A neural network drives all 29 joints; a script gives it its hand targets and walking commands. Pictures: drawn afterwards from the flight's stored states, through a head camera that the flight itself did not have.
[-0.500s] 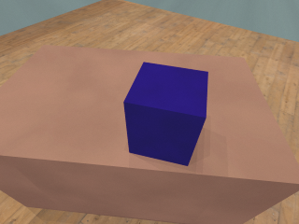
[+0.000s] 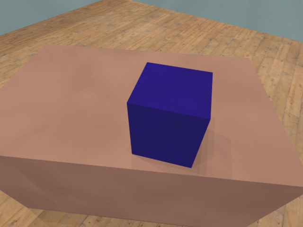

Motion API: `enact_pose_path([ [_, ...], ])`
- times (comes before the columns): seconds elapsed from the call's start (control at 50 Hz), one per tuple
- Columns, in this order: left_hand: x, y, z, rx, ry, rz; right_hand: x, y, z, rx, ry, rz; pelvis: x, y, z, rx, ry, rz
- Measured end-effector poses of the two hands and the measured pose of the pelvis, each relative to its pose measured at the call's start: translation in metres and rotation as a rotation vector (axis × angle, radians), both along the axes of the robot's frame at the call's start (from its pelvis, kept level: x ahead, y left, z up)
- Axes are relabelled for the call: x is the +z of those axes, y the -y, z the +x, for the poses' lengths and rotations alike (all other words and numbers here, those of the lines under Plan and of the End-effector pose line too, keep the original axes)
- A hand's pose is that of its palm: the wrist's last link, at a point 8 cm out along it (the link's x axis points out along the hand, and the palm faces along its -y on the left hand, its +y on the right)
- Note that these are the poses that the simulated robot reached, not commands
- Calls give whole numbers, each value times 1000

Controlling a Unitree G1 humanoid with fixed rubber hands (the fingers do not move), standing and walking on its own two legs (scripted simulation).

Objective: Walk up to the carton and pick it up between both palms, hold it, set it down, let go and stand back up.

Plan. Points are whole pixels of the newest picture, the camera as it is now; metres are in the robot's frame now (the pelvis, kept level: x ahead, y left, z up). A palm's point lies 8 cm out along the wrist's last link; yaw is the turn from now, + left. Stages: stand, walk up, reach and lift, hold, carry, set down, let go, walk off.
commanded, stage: stand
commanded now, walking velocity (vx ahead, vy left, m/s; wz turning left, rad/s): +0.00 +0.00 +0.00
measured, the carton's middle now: (169, 116) +0.47 -0.04 +0.02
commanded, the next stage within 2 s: none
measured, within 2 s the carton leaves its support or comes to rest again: neither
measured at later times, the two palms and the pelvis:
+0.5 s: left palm out of the picture +0.00 +0.24 -0.13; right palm out of the picture +0.02 -0.24 -0.13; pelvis +0.01 +0.00 +0.00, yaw +0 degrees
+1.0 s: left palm out of the picture -0.01 +0.24 -0.13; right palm out of the picture +0.01 -0.24 -0.14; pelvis +0.00 +0.00 +0.00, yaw +0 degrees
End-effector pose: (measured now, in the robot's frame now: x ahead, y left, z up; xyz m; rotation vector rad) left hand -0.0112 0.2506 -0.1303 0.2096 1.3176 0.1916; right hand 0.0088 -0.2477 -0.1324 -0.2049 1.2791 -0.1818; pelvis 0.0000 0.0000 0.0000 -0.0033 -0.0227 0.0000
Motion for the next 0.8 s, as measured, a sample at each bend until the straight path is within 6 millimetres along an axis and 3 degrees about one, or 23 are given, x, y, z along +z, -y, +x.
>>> enact_pose_path([
  [0.46,-1,5,8,-1,-1,-7,-2,-3,6,-6,-6,9,1,1,7,-2,-2,2],
  [0.8,-2,8,3,9,-15,-10,-3,-4,4,-6,-18,11,1,2,7,4,-1,1],
])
